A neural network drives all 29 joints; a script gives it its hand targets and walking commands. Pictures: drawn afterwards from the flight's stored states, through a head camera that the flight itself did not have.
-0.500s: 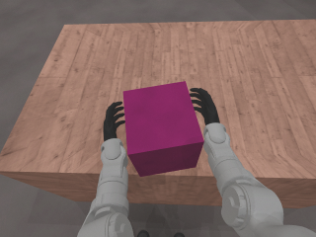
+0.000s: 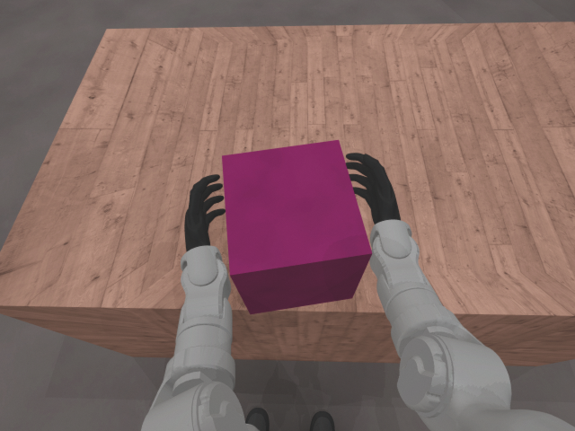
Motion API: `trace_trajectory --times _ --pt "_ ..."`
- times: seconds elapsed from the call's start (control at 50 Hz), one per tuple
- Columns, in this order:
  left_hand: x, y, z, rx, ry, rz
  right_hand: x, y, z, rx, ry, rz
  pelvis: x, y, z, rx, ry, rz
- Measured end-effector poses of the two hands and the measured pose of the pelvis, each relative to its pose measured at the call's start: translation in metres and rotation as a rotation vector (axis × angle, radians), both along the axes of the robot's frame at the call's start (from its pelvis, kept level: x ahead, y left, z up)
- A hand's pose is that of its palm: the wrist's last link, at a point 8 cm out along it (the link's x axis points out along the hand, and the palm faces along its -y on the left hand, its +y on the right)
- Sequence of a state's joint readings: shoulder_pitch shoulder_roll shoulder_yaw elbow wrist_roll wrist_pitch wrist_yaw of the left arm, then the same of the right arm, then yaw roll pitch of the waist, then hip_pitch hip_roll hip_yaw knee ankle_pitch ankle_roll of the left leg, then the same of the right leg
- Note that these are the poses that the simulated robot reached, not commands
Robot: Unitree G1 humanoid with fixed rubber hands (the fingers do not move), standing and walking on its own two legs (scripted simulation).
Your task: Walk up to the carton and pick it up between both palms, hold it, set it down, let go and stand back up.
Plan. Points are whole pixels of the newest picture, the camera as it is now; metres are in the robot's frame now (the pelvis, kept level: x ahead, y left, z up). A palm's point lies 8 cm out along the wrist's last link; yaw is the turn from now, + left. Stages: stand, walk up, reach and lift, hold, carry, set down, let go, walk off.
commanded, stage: set down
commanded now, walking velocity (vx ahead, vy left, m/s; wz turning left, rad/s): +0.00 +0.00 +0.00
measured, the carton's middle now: (291, 232) +0.39 +0.06 -0.03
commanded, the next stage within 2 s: none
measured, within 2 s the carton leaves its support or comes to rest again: neither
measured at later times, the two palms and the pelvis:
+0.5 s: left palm (200, 240) +0.35 +0.19 -0.01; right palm (378, 207) +0.43 -0.07 +0.00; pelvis +0.00 +0.01 -0.01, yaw -1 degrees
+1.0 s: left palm (179, 260) +0.32 +0.22 -0.02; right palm (421, 215) +0.43 -0.14 -0.01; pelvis -0.01 +0.03 -0.02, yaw -2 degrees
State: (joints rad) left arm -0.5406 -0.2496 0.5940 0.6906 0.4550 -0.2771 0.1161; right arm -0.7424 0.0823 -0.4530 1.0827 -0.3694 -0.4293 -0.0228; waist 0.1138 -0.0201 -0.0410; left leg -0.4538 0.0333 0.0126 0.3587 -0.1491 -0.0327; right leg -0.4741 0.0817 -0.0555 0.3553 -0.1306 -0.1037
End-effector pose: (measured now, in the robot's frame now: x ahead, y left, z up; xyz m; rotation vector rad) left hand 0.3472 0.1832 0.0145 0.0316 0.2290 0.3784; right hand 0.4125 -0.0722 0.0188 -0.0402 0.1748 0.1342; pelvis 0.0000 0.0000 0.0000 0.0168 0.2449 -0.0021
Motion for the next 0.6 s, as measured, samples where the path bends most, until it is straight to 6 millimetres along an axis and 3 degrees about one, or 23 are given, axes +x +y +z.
trace_trajectory --times 0.32,0.4,0.48,0.6 --pt "0.001 0.000 -0.002 0.001 0.003 0.002 0.001 -0.001 -0.002 0.003 -0.001 0.004 -0.002 0.001 -0.001 0.001 0.012 -0.004" --pt "0.000 0.001 -0.010 -0.020 0.026 0.004 0.004 -0.002 -0.013 -0.019 0.060 0.038 -0.002 0.003 -0.003 -0.003 0.036 -0.007" --pt "0.001 0.004 -0.020 -0.052 0.033 0.024 0.014 -0.001 -0.023 -0.016 0.121 0.049 -0.004 0.006 -0.010 -0.009 0.098 -0.013" --pt "0.004 0.021 -0.025 -0.052 0.024 0.039 0.035 0.003 -0.020 -0.013 0.114 0.052 -0.005 0.013 -0.021 -0.016 0.165 -0.007"
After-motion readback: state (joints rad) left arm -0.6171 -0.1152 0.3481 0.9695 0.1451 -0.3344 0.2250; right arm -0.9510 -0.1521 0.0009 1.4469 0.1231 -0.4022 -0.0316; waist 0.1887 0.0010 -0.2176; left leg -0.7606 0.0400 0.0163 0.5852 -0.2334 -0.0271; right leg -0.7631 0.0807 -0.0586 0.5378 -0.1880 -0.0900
